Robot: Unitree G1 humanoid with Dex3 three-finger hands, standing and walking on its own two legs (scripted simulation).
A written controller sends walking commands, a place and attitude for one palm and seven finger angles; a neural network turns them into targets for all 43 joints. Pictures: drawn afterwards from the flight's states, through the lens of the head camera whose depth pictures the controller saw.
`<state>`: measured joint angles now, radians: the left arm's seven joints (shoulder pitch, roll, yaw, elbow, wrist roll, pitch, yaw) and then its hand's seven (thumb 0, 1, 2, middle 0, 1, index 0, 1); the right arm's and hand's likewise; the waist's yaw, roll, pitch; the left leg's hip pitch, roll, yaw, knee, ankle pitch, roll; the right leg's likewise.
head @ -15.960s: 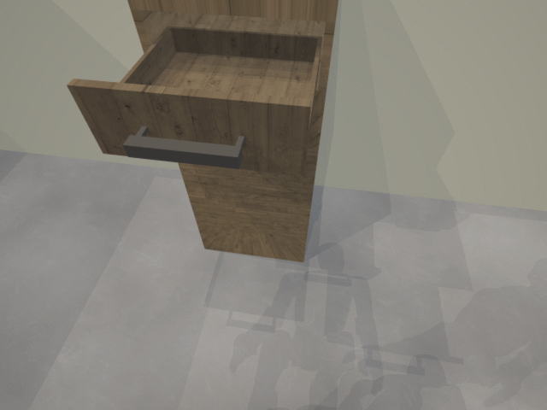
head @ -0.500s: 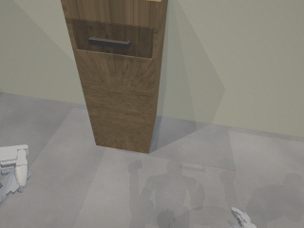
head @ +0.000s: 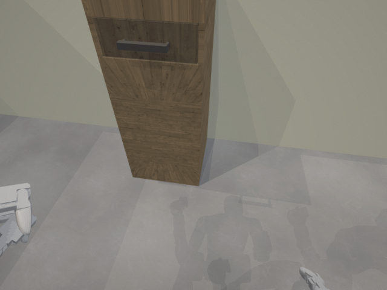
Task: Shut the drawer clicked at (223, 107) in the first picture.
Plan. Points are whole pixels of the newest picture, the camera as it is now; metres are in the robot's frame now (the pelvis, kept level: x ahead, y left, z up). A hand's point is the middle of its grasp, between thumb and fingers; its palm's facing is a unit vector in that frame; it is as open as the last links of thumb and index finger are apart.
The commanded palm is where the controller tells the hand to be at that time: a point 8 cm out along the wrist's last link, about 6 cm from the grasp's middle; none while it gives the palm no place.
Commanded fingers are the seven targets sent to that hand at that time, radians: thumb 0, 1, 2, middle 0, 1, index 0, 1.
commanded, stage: stop stepping back and stand still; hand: left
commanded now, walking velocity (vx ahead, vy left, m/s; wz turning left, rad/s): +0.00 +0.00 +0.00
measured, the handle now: (144, 44) +0.90 +0.22 +0.13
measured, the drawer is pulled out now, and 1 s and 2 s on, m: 0.00 0.00 0.00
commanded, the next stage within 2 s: let the arm hang, fingers relaxed in 0.62 s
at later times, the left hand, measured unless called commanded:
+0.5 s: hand (36, 199) +0.22 +0.26 +0.16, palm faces +0.34 -0.81 -0.47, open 3.2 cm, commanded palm +0.16 +0.30 +0.18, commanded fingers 0.00 0.90 0.90 -1.40 -1.60 -1.40 -1.60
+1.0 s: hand out of the picture +0.07 +0.21 -0.15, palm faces -0.04 -0.97 -0.23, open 3.1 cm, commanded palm none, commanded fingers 0.00 0.90 0.90 -0.80 -0.95 -0.80 -0.95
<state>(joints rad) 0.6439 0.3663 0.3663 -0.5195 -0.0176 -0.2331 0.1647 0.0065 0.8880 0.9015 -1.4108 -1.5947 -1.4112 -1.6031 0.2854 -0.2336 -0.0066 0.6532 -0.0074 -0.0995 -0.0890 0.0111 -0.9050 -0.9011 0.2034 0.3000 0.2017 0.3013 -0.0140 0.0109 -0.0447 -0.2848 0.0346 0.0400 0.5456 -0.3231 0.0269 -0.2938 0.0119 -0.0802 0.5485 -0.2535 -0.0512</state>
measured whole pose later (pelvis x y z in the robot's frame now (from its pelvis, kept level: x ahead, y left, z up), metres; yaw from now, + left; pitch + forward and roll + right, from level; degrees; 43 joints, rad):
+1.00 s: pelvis -0.01 +0.03 +0.00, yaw +1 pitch -1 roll +0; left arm 0.29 0.22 -0.01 0.74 0.04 0.06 0.00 0.01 0.91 0.90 -1.14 -1.33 -1.14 -1.33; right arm 0.21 -0.26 0.00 0.87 -0.02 0.01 0.01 0.01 -0.91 -0.90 0.20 0.30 0.20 0.30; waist -0.03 -0.01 0.05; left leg -0.31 -0.01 0.04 0.56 -0.24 0.03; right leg -0.31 -0.03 -0.07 0.58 -0.26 -0.01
